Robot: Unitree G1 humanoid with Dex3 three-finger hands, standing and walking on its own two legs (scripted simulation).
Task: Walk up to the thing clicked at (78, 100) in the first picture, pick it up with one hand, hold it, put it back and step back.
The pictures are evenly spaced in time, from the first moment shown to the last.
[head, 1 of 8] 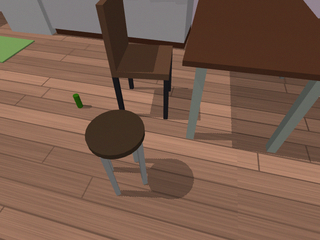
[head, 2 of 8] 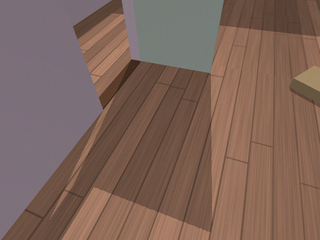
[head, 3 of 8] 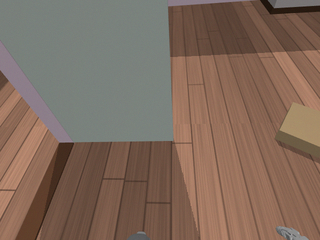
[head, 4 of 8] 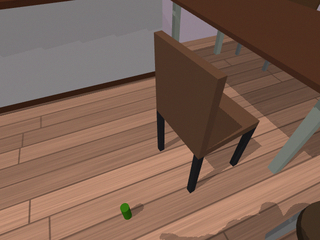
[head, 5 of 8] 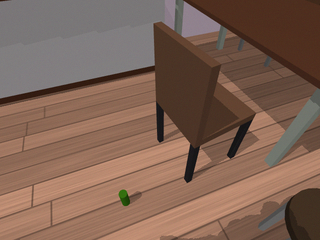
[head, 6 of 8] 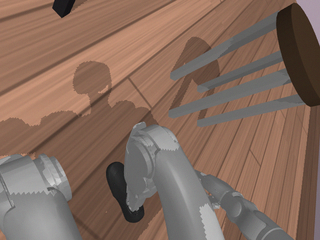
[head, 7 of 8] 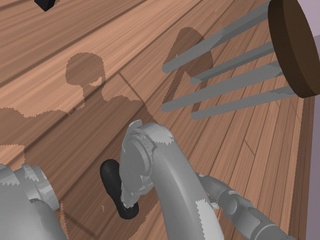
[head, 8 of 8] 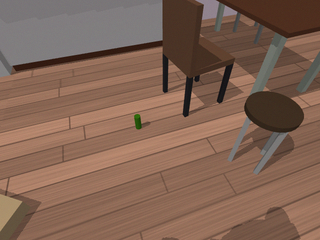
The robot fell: no
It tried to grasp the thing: yes
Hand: left
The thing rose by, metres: 0.00
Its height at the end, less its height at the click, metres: +0.00
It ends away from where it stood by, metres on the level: 0.00
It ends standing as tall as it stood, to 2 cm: yes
